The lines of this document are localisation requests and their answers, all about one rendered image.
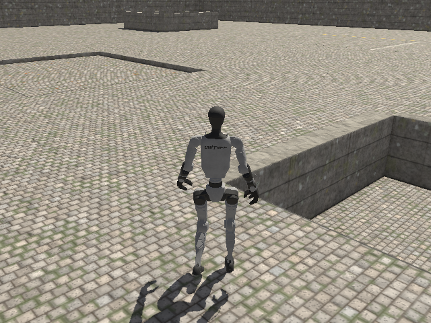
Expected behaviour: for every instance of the robot torso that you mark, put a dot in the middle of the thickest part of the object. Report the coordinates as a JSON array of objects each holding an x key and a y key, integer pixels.
[{"x": 215, "y": 162}]

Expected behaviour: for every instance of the robot left hand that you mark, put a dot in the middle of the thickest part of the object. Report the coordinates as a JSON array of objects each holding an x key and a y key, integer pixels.
[{"x": 179, "y": 184}]

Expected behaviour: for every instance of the robot right hand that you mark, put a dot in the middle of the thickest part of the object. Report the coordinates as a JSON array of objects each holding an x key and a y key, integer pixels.
[{"x": 254, "y": 194}]

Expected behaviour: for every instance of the left robot upper arm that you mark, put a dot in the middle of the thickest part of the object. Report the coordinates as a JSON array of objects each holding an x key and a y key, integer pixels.
[{"x": 194, "y": 142}]

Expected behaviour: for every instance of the right robot upper arm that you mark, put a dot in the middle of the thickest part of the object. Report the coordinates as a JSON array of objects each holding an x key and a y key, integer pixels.
[{"x": 240, "y": 154}]

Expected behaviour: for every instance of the humanoid robot head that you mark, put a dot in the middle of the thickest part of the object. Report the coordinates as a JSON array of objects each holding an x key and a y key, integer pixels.
[{"x": 216, "y": 116}]

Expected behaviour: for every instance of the robot left forearm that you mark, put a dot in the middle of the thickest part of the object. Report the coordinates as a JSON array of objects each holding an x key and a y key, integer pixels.
[{"x": 183, "y": 174}]

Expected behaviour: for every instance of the robot right forearm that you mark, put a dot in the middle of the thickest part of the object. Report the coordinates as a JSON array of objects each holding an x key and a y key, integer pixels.
[{"x": 250, "y": 180}]

